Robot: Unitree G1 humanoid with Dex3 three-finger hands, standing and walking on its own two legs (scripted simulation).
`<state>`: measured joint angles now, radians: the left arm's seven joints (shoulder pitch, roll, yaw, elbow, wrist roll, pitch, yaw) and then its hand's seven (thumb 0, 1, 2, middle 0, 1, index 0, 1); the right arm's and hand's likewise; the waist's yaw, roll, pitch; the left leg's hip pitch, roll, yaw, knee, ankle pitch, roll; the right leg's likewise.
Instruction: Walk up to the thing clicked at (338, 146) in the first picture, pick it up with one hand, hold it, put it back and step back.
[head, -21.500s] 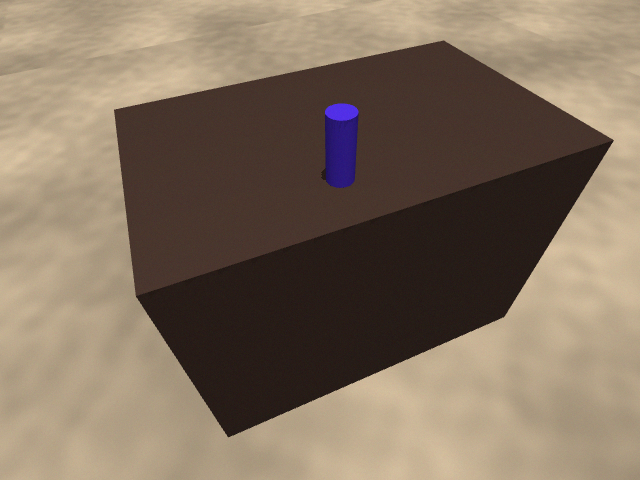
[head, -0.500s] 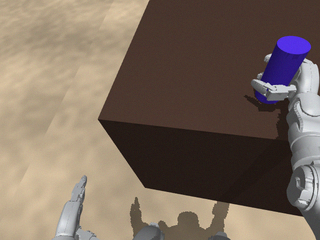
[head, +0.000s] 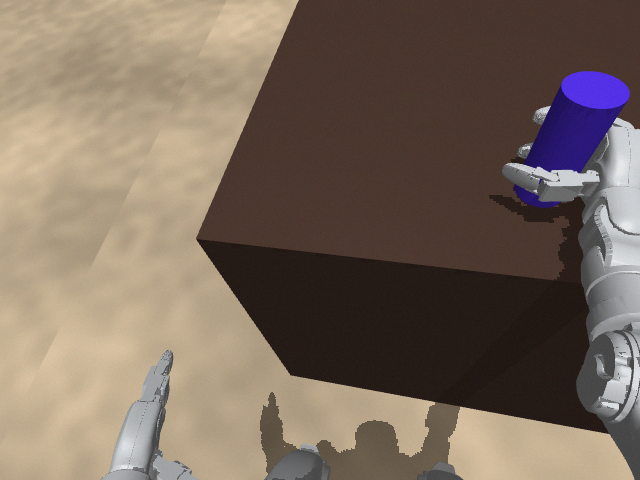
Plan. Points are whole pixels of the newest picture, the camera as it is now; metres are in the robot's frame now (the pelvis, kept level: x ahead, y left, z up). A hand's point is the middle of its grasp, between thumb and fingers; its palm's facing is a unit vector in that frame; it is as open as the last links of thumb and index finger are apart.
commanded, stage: open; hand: right
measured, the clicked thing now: (562, 146) +0.51 -0.18 +0.11
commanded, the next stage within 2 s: withdraw in 0.20 s
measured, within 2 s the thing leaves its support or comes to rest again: neither
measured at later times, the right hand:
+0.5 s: hand (558, 146) +0.52 -0.18 +0.11, palm faces +0.10 +1.00 +0.00, open 14.5 cm
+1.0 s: hand out of the picture +0.51 -0.28 +0.21, palm faces +0.27 +0.94 -0.20, open 17.2 cm
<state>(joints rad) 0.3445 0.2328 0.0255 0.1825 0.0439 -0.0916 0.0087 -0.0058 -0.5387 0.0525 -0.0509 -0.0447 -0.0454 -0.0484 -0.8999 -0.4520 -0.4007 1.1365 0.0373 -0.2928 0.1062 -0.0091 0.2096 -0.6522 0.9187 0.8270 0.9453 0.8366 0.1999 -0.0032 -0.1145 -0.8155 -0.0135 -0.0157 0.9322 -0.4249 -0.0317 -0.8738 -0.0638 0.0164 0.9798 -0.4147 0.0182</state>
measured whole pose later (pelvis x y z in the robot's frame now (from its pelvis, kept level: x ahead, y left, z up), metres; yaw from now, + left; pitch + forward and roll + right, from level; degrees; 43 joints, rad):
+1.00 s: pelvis +0.02 +0.00 +0.04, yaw +0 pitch +12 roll +1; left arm 0.34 0.24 0.00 0.31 -0.03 -0.03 -0.01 -0.01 -0.52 0.04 -0.06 -0.06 -0.06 -0.05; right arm -0.98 -0.67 -0.38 1.14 -0.04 -0.05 0.13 -0.01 0.51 -0.04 0.08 0.06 0.09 0.07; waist 0.10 -0.01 -0.09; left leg -0.55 0.01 -0.04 0.70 -0.36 -0.04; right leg -0.59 -0.04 -0.02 0.72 -0.34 0.01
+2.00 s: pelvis +0.00 +0.02 +0.04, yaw -4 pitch -1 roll -1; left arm 0.39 0.23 0.18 0.36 -0.04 -0.03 0.06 -0.01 -0.54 0.05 -0.06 -0.05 -0.05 -0.06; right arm 0.50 -0.32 -0.40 -0.39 0.10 -0.17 -0.01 -0.01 0.57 -0.03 0.06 0.05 0.07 0.05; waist -0.06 -0.06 -0.03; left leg -0.33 0.04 0.02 0.71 -0.37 -0.01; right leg -0.37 -0.02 0.03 0.68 -0.30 0.03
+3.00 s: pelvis +0.02 +0.02 +0.04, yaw -3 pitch +3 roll +0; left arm 0.23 0.19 -0.02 0.59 0.01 -0.09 0.09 0.01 0.80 0.84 -0.19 -0.28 -0.19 -0.28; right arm 0.35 -0.17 -0.03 0.37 0.01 -0.08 -0.08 -0.01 0.53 -0.06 0.06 0.05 0.06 0.05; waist 0.01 0.00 -0.01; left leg -0.38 0.01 0.01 0.72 -0.40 -0.01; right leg -0.43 -0.04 0.03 0.73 -0.35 0.04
